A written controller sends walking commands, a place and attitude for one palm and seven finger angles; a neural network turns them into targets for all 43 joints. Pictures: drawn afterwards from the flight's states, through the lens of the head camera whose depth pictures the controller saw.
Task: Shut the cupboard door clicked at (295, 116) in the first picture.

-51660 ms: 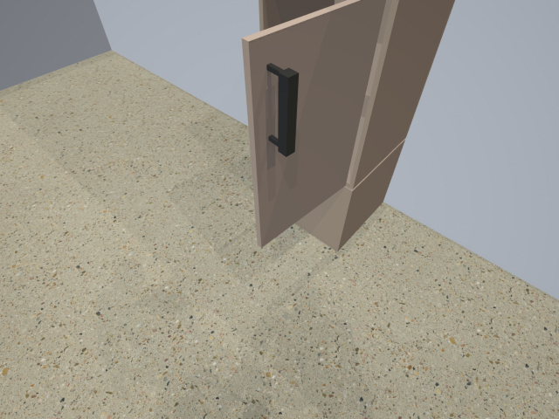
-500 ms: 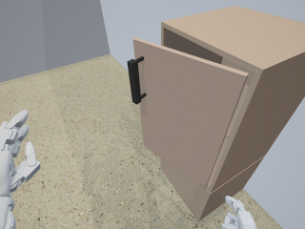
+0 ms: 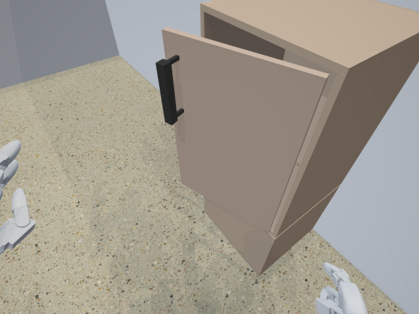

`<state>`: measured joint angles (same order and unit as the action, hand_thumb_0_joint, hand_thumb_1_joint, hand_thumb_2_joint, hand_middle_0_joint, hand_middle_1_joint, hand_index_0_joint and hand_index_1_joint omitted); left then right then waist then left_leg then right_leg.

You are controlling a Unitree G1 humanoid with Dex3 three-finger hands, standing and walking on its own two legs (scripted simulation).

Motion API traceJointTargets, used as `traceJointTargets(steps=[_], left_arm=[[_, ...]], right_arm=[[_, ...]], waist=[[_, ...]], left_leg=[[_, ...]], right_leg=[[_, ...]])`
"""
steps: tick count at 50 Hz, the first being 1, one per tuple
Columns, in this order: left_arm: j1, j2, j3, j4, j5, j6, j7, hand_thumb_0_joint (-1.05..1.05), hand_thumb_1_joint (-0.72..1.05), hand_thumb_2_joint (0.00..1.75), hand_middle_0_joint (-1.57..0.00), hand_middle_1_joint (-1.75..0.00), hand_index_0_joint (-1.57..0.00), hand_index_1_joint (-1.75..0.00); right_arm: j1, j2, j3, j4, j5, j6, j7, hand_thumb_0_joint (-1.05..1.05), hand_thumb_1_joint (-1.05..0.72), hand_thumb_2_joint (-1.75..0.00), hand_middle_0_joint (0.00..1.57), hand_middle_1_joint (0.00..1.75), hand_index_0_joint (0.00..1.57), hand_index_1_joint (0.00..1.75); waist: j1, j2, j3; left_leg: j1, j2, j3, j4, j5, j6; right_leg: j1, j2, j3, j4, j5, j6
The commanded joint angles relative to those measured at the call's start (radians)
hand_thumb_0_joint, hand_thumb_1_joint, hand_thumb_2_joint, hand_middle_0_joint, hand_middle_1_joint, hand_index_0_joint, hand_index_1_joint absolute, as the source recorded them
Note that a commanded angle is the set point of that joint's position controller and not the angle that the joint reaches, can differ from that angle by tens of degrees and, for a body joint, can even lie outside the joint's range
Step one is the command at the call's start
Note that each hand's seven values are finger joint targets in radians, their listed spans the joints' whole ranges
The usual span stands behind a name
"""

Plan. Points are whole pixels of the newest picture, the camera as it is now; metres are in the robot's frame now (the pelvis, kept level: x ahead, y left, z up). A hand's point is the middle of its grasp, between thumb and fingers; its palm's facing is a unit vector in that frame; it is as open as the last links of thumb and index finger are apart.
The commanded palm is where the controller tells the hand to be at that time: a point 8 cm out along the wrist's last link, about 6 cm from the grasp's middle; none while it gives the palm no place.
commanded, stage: step back with the hand held close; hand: left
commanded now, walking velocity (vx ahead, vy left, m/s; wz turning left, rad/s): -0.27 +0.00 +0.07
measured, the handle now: (173, 90) +0.61 +0.13 +0.11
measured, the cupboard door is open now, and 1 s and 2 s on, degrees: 18 18 18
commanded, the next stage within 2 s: stop stepping back and stand still in 1.04 s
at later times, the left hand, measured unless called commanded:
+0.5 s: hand out of the picture +0.10 +0.28 +0.18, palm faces +0.51 -0.72 -0.47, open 7.4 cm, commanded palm +0.04 +0.32 +0.18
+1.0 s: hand out of the picture +0.04 +0.28 +0.19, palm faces +0.44 -0.80 -0.40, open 7.4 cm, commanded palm -0.02 +0.32 +0.18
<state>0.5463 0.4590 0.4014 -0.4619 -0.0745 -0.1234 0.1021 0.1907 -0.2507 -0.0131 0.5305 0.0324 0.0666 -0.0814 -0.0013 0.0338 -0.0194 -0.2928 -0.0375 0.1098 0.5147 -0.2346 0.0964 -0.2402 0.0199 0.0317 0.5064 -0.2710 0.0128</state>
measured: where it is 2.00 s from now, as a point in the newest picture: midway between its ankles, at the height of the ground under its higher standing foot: outside the picture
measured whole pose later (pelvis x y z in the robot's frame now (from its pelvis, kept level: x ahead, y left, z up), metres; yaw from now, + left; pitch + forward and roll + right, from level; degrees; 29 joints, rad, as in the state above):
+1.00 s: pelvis -0.15 +0.02 -0.02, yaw +3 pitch +0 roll -4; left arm 0.49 0.46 0.43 -0.59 -0.04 -0.28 0.13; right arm 0.19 -0.18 0.00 0.62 0.00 -0.07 -0.06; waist 0.00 -0.02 -0.03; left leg -0.51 0.03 0.13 0.57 -0.06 0.04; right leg -0.27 0.07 0.07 0.60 -0.34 0.04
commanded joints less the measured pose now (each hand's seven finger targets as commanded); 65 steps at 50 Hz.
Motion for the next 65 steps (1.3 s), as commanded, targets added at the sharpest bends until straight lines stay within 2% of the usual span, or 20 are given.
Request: traceJointTargets(steps=[1, 6, 11, 17, 24, 31, 36, 41, 44, 46, 49, 52, 53, 55, 59, 61, 62, 63, 64, 65], left_arm=[[-0.012, 0.163, 0.154, -0.172, 0.001, -0.074, 0.038, 0.00, 0.90, 0.90, -0.20, -0.30, -0.20, -0.30], [-0.059, 0.141, 0.144, -0.176, 0.026, -0.102, 0.044, 0.00, 0.90, 0.90, -0.20, -0.30, -0.20, -0.30], [-0.112, 0.139, 0.147, -0.199, 0.044, -0.127, 0.050, 0.00, 0.90, 0.90, -0.20, -0.30, -0.20, -0.30], [-0.143, 0.192, 0.198, -0.261, 0.061, -0.156, 0.059, 0.00, 0.90, 0.90, -0.20, -0.30, -0.20, -0.30], [-0.087, 0.155, 0.181, -0.237, 0.046, -0.183, 0.066, 0.00, 0.90, 0.90, -0.20, -0.30, -0.20, -0.30], [-0.126, 0.160, 0.200, -0.219, 0.038, -0.191, 0.060, 0.00, 0.90, 0.90, -0.20, -0.30, -0.20, -0.30], [-0.068, 0.164, 0.212, -0.271, 0.020, -0.200, 0.039, 0.00, 0.90, 0.90, -0.20, -0.30, -0.20, -0.30], [-0.188, 0.152, 0.137, -0.340, 0.004, -0.227, 0.040, 0.00, 0.90, 0.90, -0.20, -0.30, -0.20, -0.30], [-0.161, 0.194, 0.147, -0.335, 0.024, -0.215, 0.059, 0.00, 0.90, 0.90, -0.20, -0.30, -0.20, -0.30], [-0.121, 0.207, 0.163, -0.289, 0.032, -0.198, 0.063, 0.00, 0.90, 0.90, -0.20, -0.30, -0.20, -0.30], [-0.141, 0.188, 0.169, -0.232, 0.024, -0.183, 0.055, 0.00, 0.90, 0.90, -0.20, -0.30, -0.20, -0.30], [-0.073, 0.212, 0.231, -0.138, 0.014, -0.195, 0.035, 0.00, 0.90, 0.90, -0.20, -0.30, -0.20, -0.30], [-0.064, 0.194, 0.228, -0.147, 0.010, -0.178, 0.031, 0.00, 0.90, 0.90, -0.20, -0.30, -0.20, -0.30], [-0.061, 0.176, 0.190, -0.221, -0.015, -0.173, 0.020, 0.00, 0.90, 0.90, -0.20, -0.30, -0.20, -0.30], [0.042, 0.167, 0.157, -0.378, -0.033, -0.161, 0.021, 0.00, 0.90, 0.90, -0.20, -0.30, -0.20, -0.30], [0.044, 0.211, 0.180, -0.452, -0.021, -0.156, 0.033, 0.00, 0.90, 0.90, -0.20, -0.30, -0.20, -0.30], [0.023, 0.263, 0.221, -0.489, -0.012, -0.154, 0.049, 0.00, 0.90, 0.90, -0.20, -0.30, -0.20, -0.30], [-0.024, 0.265, 0.196, -0.514, -0.013, -0.150, 0.058, 0.00, 0.90, 0.90, -0.20, -0.30, -0.20, -0.30], [-0.110, 0.305, 0.228, -0.521, -0.015, -0.137, 0.069, 0.00, 0.90, 0.90, -0.20, -0.30, -0.20, -0.30], [-0.139, 0.259, 0.209, -0.414, -0.010, -0.117, 0.075, 0.00, 0.90, 0.90, -0.20, -0.30, -0.20, -0.30]], right_arm=[[-0.083, -0.127, -0.042, -0.164, 0.000, -0.056, -0.011, 0.00, -0.90, -0.90, 0.20, 0.30, 0.20, 0.30], [-0.068, -0.138, -0.045, -0.162, 0.001, -0.086, -0.013, 0.00, -0.90, -0.90, 0.20, 0.30, 0.20, 0.30], [-0.056, -0.141, -0.049, -0.149, -0.005, -0.110, -0.014, 0.00, -0.90, -0.90, 0.20, 0.30, 0.20, 0.30], [-0.050, -0.141, -0.054, -0.126, -0.016, -0.137, -0.007, 0.00, -0.90, -0.90, 0.20, 0.30, 0.20, 0.30], [-0.036, -0.111, -0.048, -0.098, -0.022, -0.145, 0.010, 0.00, -0.90, -0.90, 0.20, 0.30, 0.20, 0.30], [-0.067, -0.125, -0.055, -0.092, -0.019, -0.168, -0.001, 0.00, -0.90, -0.90, 0.20, 0.30, 0.20, 0.30], [-0.073, -0.122, -0.061, -0.101, -0.016, -0.189, 0.019, 0.00, -0.90, -0.90, 0.20, 0.30, 0.20, 0.30], [-0.058, -0.079, -0.053, -0.059, -0.017, -0.201, 0.029, 0.00, -0.90, -0.90, 0.20, 0.30, 0.20, 0.30], [-0.042, -0.059, -0.057, -0.038, -0.018, -0.202, 0.015, 0.00, -0.90, -0.90, 0.20, 0.30, 0.20, 0.30], [-0.052, -0.051, -0.047, -0.041, -0.026, -0.180, 0.012, 0.00, -0.90, -0.90, 0.20, 0.30, 0.20, 0.30], [-0.084, -0.083, -0.048, -0.045, -0.027, -0.167, -0.005, 0.00, -0.90, -0.90, 0.20, 0.30, 0.20, 0.30], [-0.121, -0.125, -0.061, -0.090, -0.027, -0.185, -0.002, 0.00, -0.90, -0.90, 0.20, 0.30, 0.20, 0.30], [-0.096, -0.119, -0.062, -0.095, -0.035, -0.177, 0.002, 0.00, -0.90, -0.90, 0.20, 0.30, 0.20, 0.30], [-0.083, -0.102, -0.063, -0.097, -0.032, -0.172, 0.016, 0.00, -0.90, -0.90, 0.20, 0.30, 0.20, 0.30], [-0.076, -0.076, -0.052, -0.117, -0.011, -0.199, 0.044, 0.00, -0.90, -0.90, 0.20, 0.30, 0.20, 0.30], [-0.046, -0.071, -0.048, -0.095, -0.016, -0.201, 0.046, 0.00, -0.90, -0.90, 0.20, 0.30, 0.20, 0.30], [-0.017, -0.067, -0.051, -0.066, -0.013, -0.199, 0.040, 0.00, -0.90, -0.90, 0.20, 0.30, 0.20, 0.30], [-0.017, -0.069, -0.053, -0.038, -0.017, -0.191, 0.034, 0.00, -0.90, -0.90, 0.20, 0.30, 0.20, 0.30], [-0.044, -0.077, -0.053, -0.029, -0.029, -0.185, 0.024, 0.00, -0.90, -0.90, 0.20, 0.30, 0.20, 0.30], [-0.029, -0.072, -0.047, -0.012, -0.030, -0.179, 0.017, 0.00, -0.90, -0.90, 0.20, 0.30, 0.20, 0.30]], waist=[[0.019, 0.065, -0.079], [0.009, 0.064, -0.032], [0.010, 0.043, -0.025], [0.012, 0.070, -0.045], [-0.006, -0.041, -0.031], [0.012, 0.116, -0.088], [0.018, 0.126, -0.094], [-0.003, -0.035, -0.139], [-0.021, -0.138, -0.173], [-0.032, -0.094, -0.161], [-0.021, 0.099, -0.078], [0.007, 0.225, -0.019], [0.013, 0.221, -0.044], [0.029, 0.187, -0.133], [0.040, 0.204, -0.243], [0.031, 0.059, -0.227], [0.018, -0.112, -0.222], [0.007, -0.255, -0.144], [-0.008, -0.223, -0.063], [-0.019, -0.185, -0.036]], left_leg=[[-0.114, 0.205, -0.231, -0.168, 0.063, -0.012], [-0.324, 0.215, -0.278, -0.236, -0.335, 0.015], [-0.418, 0.224, -0.301, -0.252, -0.490, 0.022], [-0.419, 0.205, -0.296, -0.211, -0.521, 0.011], [-0.263, 0.159, -0.254, -0.054, -0.392, -0.026], [-0.455, 0.331, -0.358, -0.278, -0.469, 0.037], [-0.413, 0.347, -0.306, -0.310, -0.488, -0.004], [0.060, 0.185, -0.142, -0.048, -0.165, -0.141], [0.230, 0.104, -0.089, 0.207, -0.063, -0.126], [0.171, 0.113, -0.093, 0.158, 0.065, -0.112], [0.038, 0.214, -0.204, -0.088, 0.195, -0.073], [-0.418, 0.398, -0.408, -0.497, -0.564, -0.027], [-0.500, 0.416, -0.403, -0.546, -0.599, -0.059], [-0.352, 0.353, -0.262, -0.506, -0.438, -0.156], [-0.049, 0.227, -0.087, -0.363, -0.248, -0.160], [0.088, 0.109, 0.012, -0.123, -0.194, -0.205], [0.204, 0.057, 0.033, 0.166, -0.124, -0.202], [0.189, 0.058, -0.097, 0.477, -0.093, -0.181], [0.069, 0.092, -0.180, 0.637, -0.114, -0.156], [-0.015, 0.110, -0.244, 0.689, -0.124, -0.141]], right_leg=[[0.102, -0.044, 0.055, 0.047, 0.169, -0.011], [0.171, -0.033, 0.062, 0.092, 0.086, -0.011], [0.187, -0.022, 0.054, 0.128, -0.038, -0.019], [0.158, -0.029, 0.087, 0.126, -0.112, -0.042], [-0.102, -0.104, 0.218, -0.003, -0.168, -0.083], [0.137, 0.033, 0.022, 0.344, -0.058, -0.010], [0.135, 0.056, -0.019, 0.314, -0.192, -0.025], [-0.222, -0.094, 0.213, -0.117, -0.192, -0.106], [-0.363, -0.252, 0.322, -0.184, -0.001, -0.146], [-0.298, -0.236, 0.273, -0.117, 0.239, -0.108], [-0.206, -0.015, 0.092, 0.037, 0.154, -0.021], [0.147, 0.125, -0.037, 0.320, -0.228, -0.012], [0.229, 0.135, -0.063, 0.412, -0.240, -0.023], [0.192, 0.141, -0.111, 0.387, -0.280, -0.041], [0.133, 0.129, -0.171, 0.056, -0.296, -0.018], [0.012, 0.033, -0.101, -0.212, -0.292, -0.056], [-0.175, -0.138, 0.067, -0.314, -0.291, -0.117], [-0.363, -0.325, 0.262, -0.379, -0.364, -0.211], [-0.412, -0.409, 0.308, -0.393, -0.337, -0.300], [-0.374, -0.409, 0.257, -0.335, -0.347, -0.308]])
